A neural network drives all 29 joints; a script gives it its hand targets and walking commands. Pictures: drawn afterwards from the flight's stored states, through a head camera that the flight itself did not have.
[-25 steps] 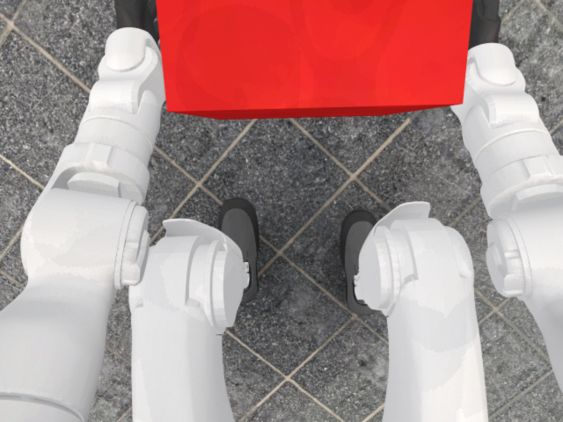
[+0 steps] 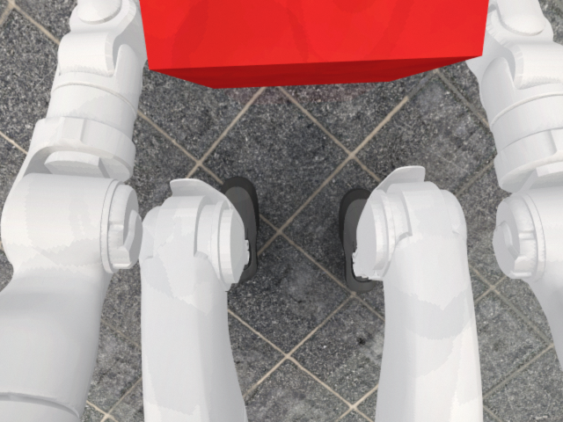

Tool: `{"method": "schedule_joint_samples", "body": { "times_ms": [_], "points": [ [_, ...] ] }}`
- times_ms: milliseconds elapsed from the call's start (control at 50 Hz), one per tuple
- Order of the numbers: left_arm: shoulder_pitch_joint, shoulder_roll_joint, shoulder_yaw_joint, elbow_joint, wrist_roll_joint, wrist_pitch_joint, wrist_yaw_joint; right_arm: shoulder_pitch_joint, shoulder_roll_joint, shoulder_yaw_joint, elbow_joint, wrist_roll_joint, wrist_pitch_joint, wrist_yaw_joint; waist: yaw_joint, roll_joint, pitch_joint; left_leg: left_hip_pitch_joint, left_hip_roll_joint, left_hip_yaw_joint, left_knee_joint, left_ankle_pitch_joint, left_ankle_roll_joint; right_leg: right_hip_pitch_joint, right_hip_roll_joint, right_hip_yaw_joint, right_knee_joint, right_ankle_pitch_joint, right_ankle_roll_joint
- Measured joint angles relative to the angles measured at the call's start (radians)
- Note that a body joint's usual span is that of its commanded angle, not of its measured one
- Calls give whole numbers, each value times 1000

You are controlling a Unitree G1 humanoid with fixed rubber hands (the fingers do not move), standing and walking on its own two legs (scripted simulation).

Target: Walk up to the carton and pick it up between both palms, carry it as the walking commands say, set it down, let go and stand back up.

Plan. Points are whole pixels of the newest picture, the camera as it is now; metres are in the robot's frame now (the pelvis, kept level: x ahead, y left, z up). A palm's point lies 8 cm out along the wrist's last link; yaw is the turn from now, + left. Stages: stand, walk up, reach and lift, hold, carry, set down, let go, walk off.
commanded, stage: reach and lift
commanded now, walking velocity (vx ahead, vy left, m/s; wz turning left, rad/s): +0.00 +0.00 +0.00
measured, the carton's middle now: (304, 7) +0.53 -0.01 -0.21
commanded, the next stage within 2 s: none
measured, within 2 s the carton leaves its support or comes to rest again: neither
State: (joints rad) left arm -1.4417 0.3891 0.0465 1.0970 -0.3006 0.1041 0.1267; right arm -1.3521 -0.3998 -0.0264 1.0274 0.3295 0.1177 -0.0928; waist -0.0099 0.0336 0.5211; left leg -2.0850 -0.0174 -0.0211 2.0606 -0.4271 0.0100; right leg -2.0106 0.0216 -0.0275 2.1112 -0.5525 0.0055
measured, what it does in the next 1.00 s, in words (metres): rises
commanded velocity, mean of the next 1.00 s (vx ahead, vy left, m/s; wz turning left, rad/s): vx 0.00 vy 0.00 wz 0.00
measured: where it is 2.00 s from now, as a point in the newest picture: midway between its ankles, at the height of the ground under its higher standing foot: (300, 253)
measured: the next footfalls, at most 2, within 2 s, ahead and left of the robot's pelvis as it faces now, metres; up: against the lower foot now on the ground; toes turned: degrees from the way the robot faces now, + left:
none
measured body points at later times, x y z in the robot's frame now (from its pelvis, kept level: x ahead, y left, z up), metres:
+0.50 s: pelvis +0.00 +0.00 +0.03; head +0.35 +0.00 +0.30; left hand +0.55 +0.19 -0.11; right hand +0.54 -0.19 -0.12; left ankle +0.17 +0.11 -0.37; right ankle +0.14 -0.12 -0.37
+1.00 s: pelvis -0.01 +0.00 +0.08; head +0.33 +0.00 +0.36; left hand +0.54 +0.18 -0.04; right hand +0.52 -0.20 -0.05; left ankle +0.16 +0.11 -0.37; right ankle +0.14 -0.12 -0.37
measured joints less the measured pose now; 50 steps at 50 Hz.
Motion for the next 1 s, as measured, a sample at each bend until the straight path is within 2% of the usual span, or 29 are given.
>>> {"method": "schedule_joint_samples", "body": {
  "times_ms": [120, 460, 620, 800, 1000],
  "points": [
    [0, -12, 46, -28, 52, 35, -5, -2, 0, -31, -24, -34, 36, 11, -1, -1, 0, 25, -1, -2, -15, 3, -1, 24, 2, -1, -16, 5, 0],
    [67, -44, 141, -186, 130, 127, -17, 59, 40, -134, -173, -134, 126, 24, 6, 4, 0, 93, -8, -1, -67, -2, -4, 90, 0, 4, -68, 1, 1],
    [106, -74, 181, -286, 168, 167, -21, 101, 59, -188, -273, -169, 169, 36, 4, 2, 1, 135, -7, -2, -98, -5, -2, 132, 3, 6, -102, 2, 4],
    [139, -112, 243, -377, 229, 209, -37, 123, 90, -258, -348, -225, 211, 65, 1, -3, 0, 195, -6, -5, -170, 11, -5, 188, 7, 7, -177, 25, 3],
    [171, -143, 299, -460, 271, 252, -63, 139, 114, -290, -414, -264, 252, 83, 11, -1, 1, 266, -18, -13, -240, 20, -15, 248, 24, 16, -254, 51, 5]
  ]
}}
